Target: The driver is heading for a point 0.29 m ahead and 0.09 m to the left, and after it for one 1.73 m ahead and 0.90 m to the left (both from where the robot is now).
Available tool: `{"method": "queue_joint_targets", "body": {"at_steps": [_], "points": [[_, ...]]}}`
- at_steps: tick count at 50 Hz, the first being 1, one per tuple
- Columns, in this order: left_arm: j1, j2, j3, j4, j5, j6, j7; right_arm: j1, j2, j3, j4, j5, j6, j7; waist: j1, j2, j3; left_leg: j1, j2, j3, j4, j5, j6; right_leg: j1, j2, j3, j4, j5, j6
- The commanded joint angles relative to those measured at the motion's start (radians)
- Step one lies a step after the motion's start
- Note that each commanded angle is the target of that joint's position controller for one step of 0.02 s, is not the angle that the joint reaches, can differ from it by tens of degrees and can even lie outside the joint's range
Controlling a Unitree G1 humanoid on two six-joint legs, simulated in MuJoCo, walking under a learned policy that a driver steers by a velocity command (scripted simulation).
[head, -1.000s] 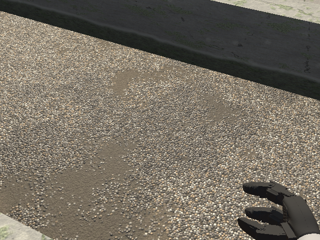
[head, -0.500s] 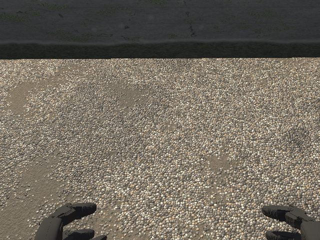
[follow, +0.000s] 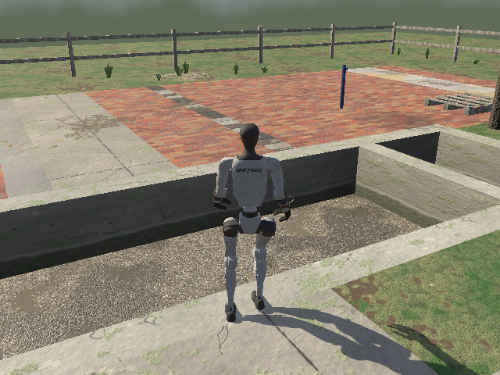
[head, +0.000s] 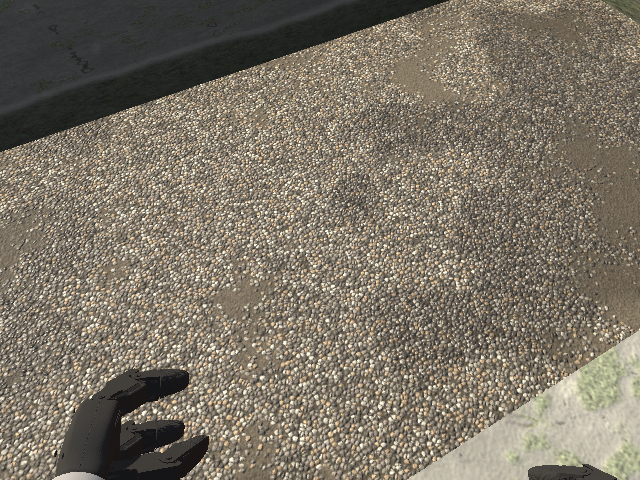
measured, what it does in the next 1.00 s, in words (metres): steps to the right, turning left: right foot, then left foot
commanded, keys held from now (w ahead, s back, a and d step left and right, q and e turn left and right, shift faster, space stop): w+e+shift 0.04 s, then w+q+shift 0.96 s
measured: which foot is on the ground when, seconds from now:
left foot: down 0.00-0.16, up 0.18-0.56, down 0.58-0.90, up 0.92-1.00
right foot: up 0.00-0.12, down 0.14-0.60, up 0.62-0.86, down 0.88-1.00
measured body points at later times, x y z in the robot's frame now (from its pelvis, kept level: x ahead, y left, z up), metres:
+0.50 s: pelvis +0.06 -0.09 +0.01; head +0.08 -0.09 +0.46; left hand +0.22 +0.14 -0.08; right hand +0.29 -0.32 -0.06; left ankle +0.09 +0.02 -0.67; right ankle +0.10 -0.14 -0.71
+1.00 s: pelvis +0.08 -0.14 +0.00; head +0.09 -0.14 +0.45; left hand +0.15 +0.16 -0.06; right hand +0.43 -0.22 -0.03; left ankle +0.05 -0.02 -0.66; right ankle +0.19 -0.23 -0.71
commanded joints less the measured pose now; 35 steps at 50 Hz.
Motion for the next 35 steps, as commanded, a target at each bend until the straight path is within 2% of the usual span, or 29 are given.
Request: {"method": "queue_joint_targets", "body": {"at_steps": [1, 2, 4, 5, 6, 7, 8, 9, 10, 11, 12, 14, 15, 17, 18, 19, 20, 22, 24, 26, 27, 28, 29, 30, 31, 32, 33, 34, 35], "points": [[-0.227, 0.1, 0.031, -0.132, 0.017, -0.058, -0.031, 0.027, -0.152, -0.052, -0.02, 0.003, -0.029, -0.019, -0.035, 0.146, -0.124, 0.369, 0.36, -0.356, -0.283, 0.38, 0.149, -0.352, -0.151, 0.037, 0.157, -0.028, 0.032], [-0.209, 0.088, 0.021, -0.132, 0.008, -0.054, -0.05, -0.015, -0.141, -0.047, -0.016, 0.016, -0.049, -0.017, -0.009, 0.135, -0.116, 0.281, 0.33, -0.256, -0.302, 0.328, 0.12, -0.249, -0.188, -0.003, 0.113, -0.01, 0.038], [-0.167, 0.022, -0.013, -0.114, -0.01, -0.045, -0.071, -0.056, -0.112, -0.031, -0.014, 0.033, -0.069, 0.004, 0.0, 0.158, -0.111, 0.019, 0.243, -0.117, -0.363, 0.271, 0.079, 0.121, -0.167, -0.097, -0.05, 0.016, 0.042], [-0.125, 0.025, -0.017, -0.093, 0.0, -0.039, -0.082, -0.056, -0.123, -0.029, -0.017, 0.045, -0.073, 0.012, 0.011, 0.147, -0.115, -0.059, 0.215, -0.082, -0.379, 0.202, 0.072, 0.273, -0.133, -0.131, -0.115, 0.067, 0.04], [-0.081, 0.044, -0.007, -0.065, 0.013, -0.029, -0.082, -0.057, -0.124, -0.028, -0.018, 0.057, -0.072, 0.018, 0.025, 0.113, -0.098, -0.087, 0.18, -0.052, -0.345, 0.204, 0.067, 0.35, -0.098, -0.161, -0.147, 0.079, 0.037], [0.008, 0.068, 0.002, -0.03, 0.027, -0.024, -0.076, -0.055, -0.128, -0.028, -0.02, 0.068, -0.066, 0.025, 0.061, 0.057, -0.101, -0.088, 0.145, -0.014, -0.23, 0.331, 0.068, 0.424, -0.07, -0.171, -0.178, 0.084, 0.026], [0.123, 0.103, 0.011, -0.01, 0.035, -0.027, -0.068, -0.046, -0.133, -0.03, -0.03, 0.079, -0.059, 0.028, 0.117, -0.029, -0.147, -0.127, 0.103, 0.035, -0.009, 0.385, 0.054, 0.528, -0.109, -0.095, -0.186, 0.148, 0.012], [0.179, 0.211, 0.035, -0.012, 0.025, -0.025, -0.054, -0.088, -0.112, -0.031, -0.095, 0.087, -0.047, 0.023, 0.184, -0.316, -0.239, -0.306, -0.027, 0.059, 0.298, 0.062, -0.013, 0.612, -0.308, 0.222, -0.393, 0.04, -0.083], [0.258, 0.222, 0.037, -0.017, 0.01, -0.026, -0.033, -0.214, -0.126, -0.05, -0.14, 0.091, -0.038, 0.008, 0.263, -0.286, -0.21, -0.433, -0.13, -0.147, 0.504, -0.105, -0.027, 0.575, -0.421, 0.411, -0.514, -0.029, -0.124], [0.208, 0.184, 0.026, -0.034, 0.02, -0.033, -0.008, -0.22, -0.115, -0.048, -0.14, 0.086, -0.037, -0.003, 0.225, -0.139, -0.178, -0.486, -0.142, -0.269, 0.615, -0.015, -0.035, 0.506, -0.457, 0.394, -0.475, 0.023, -0.128], [0.152, 0.153, 0.014, -0.035, 0.036, -0.045, 0.012, -0.162, -0.083, -0.036, -0.121, 0.074, -0.042, -0.008, 0.151, -0.095, -0.186, -0.481, -0.114, -0.27, 0.632, 0.057, -0.032, 0.449, -0.459, 0.343, -0.441, 0.059, -0.097], [0.083, 0.093, -0.008, -0.03, 0.045, -0.077, 0.031, -0.058, -0.056, -0.028, -0.093, 0.051, -0.036, -0.013, 0.048, -0.098, -0.169, -0.422, -0.079, -0.273, 0.58, 0.168, -0.032, 0.314, -0.424, 0.269, -0.444, 0.011, -0.029], [0.068, 0.07, -0.017, -0.036, 0.044, -0.089, 0.032, -0.031, -0.063, -0.034, -0.079, 0.048, -0.025, -0.01, 0.03, -0.1, -0.171, -0.377, -0.084, -0.26, 0.587, 0.203, -0.042, 0.253, -0.417, 0.251, -0.464, 0.0, -0.01], [0.064, 0.047, -0.026, -0.033, 0.038, -0.109, 0.028, -0.013, -0.071, -0.04, -0.056, 0.053, 0.007, 0.002, 0.007, -0.084, -0.161, -0.362, -0.094, -0.238, 0.587, 0.28, -0.056, 0.19, -0.403, 0.189, -0.476, 0.022, 0.01], [0.034, 0.054, -0.027, -0.039, 0.037, -0.119, 0.021, -0.026, -0.107, -0.047, -0.051, 0.046, 0.022, 0.003, -0.021, -0.052, -0.123, -0.249, -0.104, -0.205, 0.458, 0.336, -0.065, 0.068, -0.354, 0.062, -0.497, 0.14, 0.034], [0.036, 0.09, -0.02, -0.036, 0.035, -0.128, 0.015, -0.021, -0.102, -0.042, -0.044, 0.048, 0.034, 0.012, -0.029, -0.103, -0.131, -0.187, -0.1, -0.142, 0.401, 0.352, -0.055, 0.054, -0.353, 0.022, -0.502, 0.212, 0.033], [0.054, 0.1, -0.016, -0.031, 0.033, -0.135, 0.013, -0.026, -0.095, -0.034, -0.037, 0.047, 0.039, 0.017, -0.025, -0.104, -0.137, -0.151, -0.084, -0.116, 0.343, 0.354, -0.039, 0.069, -0.35, -0.017, -0.49, 0.261, 0.037], [0.114, 0.111, -0.009, -0.02, 0.033, -0.136, 0.02, -0.078, -0.082, -0.019, -0.04, 0.053, 0.037, 0.024, 0.017, -0.097, -0.137, -0.126, -0.061, -0.073, 0.241, 0.28, -0.002, 0.125, -0.367, -0.046, -0.47, 0.257, 0.035], [0.176, 0.128, 0.0, -0.001, 0.036, -0.124, 0.04, -0.121, -0.087, -0.013, -0.06, 0.051, 0.033, 0.037, 0.056, -0.088, -0.135, -0.166, -0.044, -0.056, 0.193, 0.137, 0.029, 0.245, -0.413, -0.027, -0.438, 0.294, 0.001], [0.24, 0.158, 0.018, 0.02, 0.052, -0.111, 0.061, -0.152, -0.081, -0.007, -0.08, 0.067, 0.018, 0.043, 0.087, -0.056, -0.155, -0.142, -0.027, -0.037, 0.107, 0.041, 0.054, 0.328, -0.448, -0.02, -0.417, 0.343, -0.026], [0.239, 0.152, 0.02, 0.023, 0.061, -0.107, 0.061, -0.149, -0.076, -0.004, -0.08, 0.076, 0.016, 0.041, 0.086, -0.04, -0.152, -0.118, -0.013, -0.027, 0.032, 0.027, 0.068, 0.342, -0.457, -0.04, -0.395, 0.341, -0.031], [0.228, 0.149, 0.022, 0.028, 0.058, -0.104, 0.064, -0.116, -0.065, 0.0, -0.07, 0.07, 0.014, 0.043, 0.063, -0.016, -0.172, -0.023, -0.024, -0.013, -0.043, 0.068, 0.084, 0.32, -0.444, -0.075, -0.337, 0.362, -0.024], [0.204, 0.138, 0.019, 0.027, 0.047, -0.099, 0.067, -0.03, -0.059, 0.0, -0.041, 0.067, 0.011, 0.044, 0.016, 0.026, -0.216, 0.151, -0.045, -0.038, -0.119, 0.144, 0.107, 0.24, -0.398, -0.155, -0.187, 0.434, 0.005], [0.163, 0.134, 0.017, -0.015, 0.048, -0.09, 0.071, 0.063, -0.138, -0.024, -0.019, 0.07, 0.008, 0.04, -0.021, 0.149, -0.239, 0.341, 0.022, -0.23, -0.045, 0.446, 0.175, 0.012, -0.295, -0.228, 0.061, 0.489, 0.062], [-0.018, 0.135, 0.008, -0.103, 0.048, -0.086, 0.073, 0.054, -0.246, -0.062, -0.047, 0.086, 0.035, 0.029, -0.105, 0.313, -0.226, 0.414, 0.135, -0.599, -0.171, 0.526, 0.304, -0.327, -0.124, -0.169, 0.18, 0.036, 0.123], [-0.1, 0.116, -0.003, -0.141, 0.046, -0.096, 0.08, 0.011, -0.255, -0.072, -0.076, 0.067, 0.052, 0.014, -0.104, 0.269, -0.223, 0.386, 0.21, -0.714, -0.247, 0.53, 0.365, -0.423, -0.12, -0.03, 0.325, -0.128, 0.154], [-0.062, 0.111, -0.009, -0.127, 0.048, -0.101, 0.076, -0.069, -0.211, -0.057, -0.108, 0.052, 0.058, 0.001, -0.053, 0.175, -0.215, 0.309, 0.215, -0.666, -0.236, 0.548, 0.358, -0.425, -0.143, 0.003, 0.378, -0.12, 0.172], [-0.01, 0.098, -0.016, -0.114, 0.048, -0.097, 0.075, -0.122, -0.168, -0.039, -0.124, 0.047, 0.06, -0.003, -0.007, 0.124, -0.186, 0.205, 0.179, -0.612, -0.205, 0.547, 0.324, -0.389, -0.152, -0.001, 0.395, -0.099, 0.18], [0.021, 0.078, -0.023, -0.109, 0.052, -0.085, 0.079, -0.169, -0.12, -0.021, -0.138, 0.053, 0.06, -0.002, 0.032, 0.099, -0.155, 0.089, 0.122, -0.549, -0.191, 0.505, 0.275, -0.325, -0.164, -0.01, 0.364, -0.068, 0.188]]}}
Keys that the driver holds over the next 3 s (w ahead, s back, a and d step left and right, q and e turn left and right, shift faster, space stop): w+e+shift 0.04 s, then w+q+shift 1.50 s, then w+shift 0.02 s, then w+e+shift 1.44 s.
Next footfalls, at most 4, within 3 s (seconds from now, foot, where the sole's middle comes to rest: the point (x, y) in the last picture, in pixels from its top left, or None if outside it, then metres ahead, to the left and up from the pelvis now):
0.14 right None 0.14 -0.14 -0.74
0.58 left None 0.11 0.00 -0.74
0.88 right None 0.23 -0.21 -0.74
1.18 left None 0.08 0.01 -0.74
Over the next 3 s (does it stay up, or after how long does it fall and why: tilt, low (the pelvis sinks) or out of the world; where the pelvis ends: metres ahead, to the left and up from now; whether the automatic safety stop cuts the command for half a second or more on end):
stays up -0.01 0.02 0.00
